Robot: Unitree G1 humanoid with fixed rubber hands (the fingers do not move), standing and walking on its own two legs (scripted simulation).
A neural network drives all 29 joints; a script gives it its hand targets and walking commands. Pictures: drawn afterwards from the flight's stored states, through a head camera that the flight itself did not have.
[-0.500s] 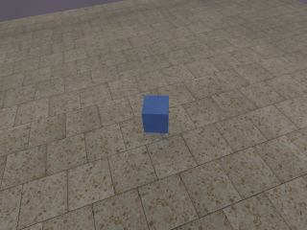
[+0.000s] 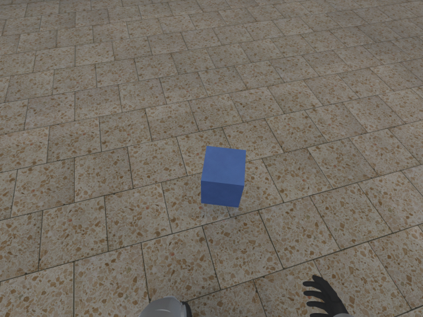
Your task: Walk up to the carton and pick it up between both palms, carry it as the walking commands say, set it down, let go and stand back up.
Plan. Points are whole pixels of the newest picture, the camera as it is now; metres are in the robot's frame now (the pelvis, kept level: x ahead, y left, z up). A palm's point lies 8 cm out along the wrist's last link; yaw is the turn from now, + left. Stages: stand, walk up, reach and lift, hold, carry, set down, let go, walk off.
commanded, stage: walk up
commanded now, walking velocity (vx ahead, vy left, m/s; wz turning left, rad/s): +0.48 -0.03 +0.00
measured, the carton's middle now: (222, 177) +0.77 -0.03 -0.64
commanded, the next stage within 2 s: none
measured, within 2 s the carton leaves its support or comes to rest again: neither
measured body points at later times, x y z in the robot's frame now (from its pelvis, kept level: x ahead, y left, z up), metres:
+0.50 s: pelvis +0.20 -0.06 +0.01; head +0.24 -0.08 +0.46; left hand +0.30 +0.17 -0.12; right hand +0.14 -0.29 -0.15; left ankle +0.10 +0.08 -0.67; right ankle +0.25 -0.15 -0.72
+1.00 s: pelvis +0.24 -0.04 +0.02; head +0.24 -0.02 +0.47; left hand +0.24 +0.18 -0.14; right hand +0.29 -0.27 -0.12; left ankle +0.27 +0.07 -0.72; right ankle +0.25 -0.15 -0.72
